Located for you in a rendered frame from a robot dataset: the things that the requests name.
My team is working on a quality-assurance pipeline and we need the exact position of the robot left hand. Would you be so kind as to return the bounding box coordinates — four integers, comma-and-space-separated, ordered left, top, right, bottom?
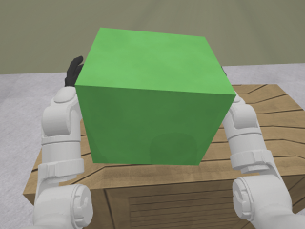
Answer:
64, 55, 84, 88

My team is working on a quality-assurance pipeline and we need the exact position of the robot left forearm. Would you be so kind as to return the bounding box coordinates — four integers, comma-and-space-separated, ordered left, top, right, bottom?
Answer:
32, 86, 85, 225

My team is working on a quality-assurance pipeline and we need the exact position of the left robot upper arm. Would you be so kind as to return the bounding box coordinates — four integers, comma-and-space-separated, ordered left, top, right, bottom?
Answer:
19, 183, 93, 229

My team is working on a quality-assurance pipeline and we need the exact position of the carton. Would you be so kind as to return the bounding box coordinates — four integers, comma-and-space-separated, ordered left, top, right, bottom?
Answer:
74, 27, 237, 166

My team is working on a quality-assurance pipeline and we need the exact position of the robot right forearm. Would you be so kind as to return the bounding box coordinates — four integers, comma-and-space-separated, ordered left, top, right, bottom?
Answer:
222, 92, 293, 211

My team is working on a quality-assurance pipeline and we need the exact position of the pedestal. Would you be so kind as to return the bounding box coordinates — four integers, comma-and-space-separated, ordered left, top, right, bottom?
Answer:
23, 84, 305, 229

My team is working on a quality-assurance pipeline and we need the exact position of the right robot upper arm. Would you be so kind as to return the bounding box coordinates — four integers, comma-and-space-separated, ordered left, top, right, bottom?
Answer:
232, 174, 305, 229

